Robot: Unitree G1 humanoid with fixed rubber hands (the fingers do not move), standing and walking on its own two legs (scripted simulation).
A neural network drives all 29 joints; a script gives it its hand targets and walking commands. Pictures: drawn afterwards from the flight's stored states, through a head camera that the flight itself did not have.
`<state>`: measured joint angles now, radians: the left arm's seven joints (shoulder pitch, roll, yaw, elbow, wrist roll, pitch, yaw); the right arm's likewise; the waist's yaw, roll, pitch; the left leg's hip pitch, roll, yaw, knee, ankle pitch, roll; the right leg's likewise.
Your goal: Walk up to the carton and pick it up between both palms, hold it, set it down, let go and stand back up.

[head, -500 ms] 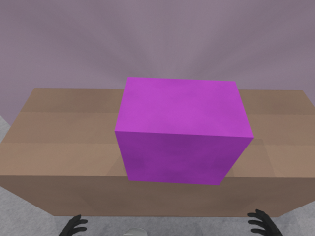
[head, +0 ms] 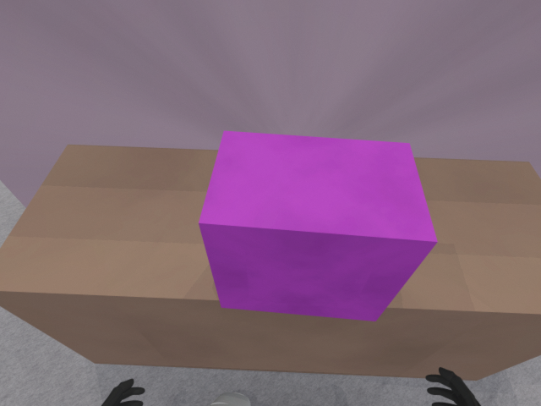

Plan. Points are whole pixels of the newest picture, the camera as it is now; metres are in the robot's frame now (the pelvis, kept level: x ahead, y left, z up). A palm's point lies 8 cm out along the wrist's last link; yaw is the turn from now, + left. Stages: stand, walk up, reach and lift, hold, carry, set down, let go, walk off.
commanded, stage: walk up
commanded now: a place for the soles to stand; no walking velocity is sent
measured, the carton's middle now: (305, 233) +0.38 -0.03 -0.01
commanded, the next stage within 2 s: reach and lift in 0.40 s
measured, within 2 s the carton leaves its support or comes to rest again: neither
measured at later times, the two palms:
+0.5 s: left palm out of the picture +0.09 +0.28 -0.11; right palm out of the picture +0.13 -0.26 -0.10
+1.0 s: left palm (128, 358) +0.19 +0.24 -0.07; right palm (454, 385) +0.15 -0.23 -0.05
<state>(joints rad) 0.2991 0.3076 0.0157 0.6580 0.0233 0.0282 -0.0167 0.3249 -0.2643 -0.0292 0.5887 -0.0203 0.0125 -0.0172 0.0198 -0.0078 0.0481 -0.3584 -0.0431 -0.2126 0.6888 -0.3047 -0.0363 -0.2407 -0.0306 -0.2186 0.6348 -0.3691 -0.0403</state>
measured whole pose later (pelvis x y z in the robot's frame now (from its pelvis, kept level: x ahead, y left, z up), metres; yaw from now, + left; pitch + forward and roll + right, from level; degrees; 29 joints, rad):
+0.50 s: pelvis -0.01 +0.00 -0.01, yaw -3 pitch -1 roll +0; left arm 0.28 0.32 0.04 0.59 0.00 0.20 0.03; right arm 0.11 -0.23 -0.09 0.88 -0.08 -0.15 0.02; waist 0.05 -0.03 0.05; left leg -0.39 -0.01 -0.10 0.73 -0.32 -0.04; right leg -0.31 -0.03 -0.16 0.72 -0.39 -0.04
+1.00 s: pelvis +0.01 +0.01 +0.02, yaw -9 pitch -3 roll +0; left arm 0.18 0.23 0.09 0.58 -0.03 0.06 0.04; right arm 0.09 -0.18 -0.03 0.83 -0.01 -0.30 0.05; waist 0.05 -0.05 0.07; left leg -0.18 0.03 0.00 0.45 -0.22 -0.03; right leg -0.15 0.01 -0.06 0.45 -0.25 -0.03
